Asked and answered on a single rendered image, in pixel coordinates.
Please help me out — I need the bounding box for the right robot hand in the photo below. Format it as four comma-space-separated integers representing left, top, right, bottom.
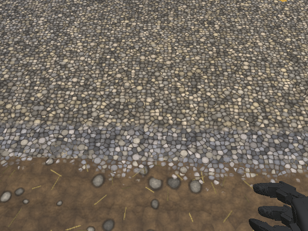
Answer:
248, 181, 308, 231

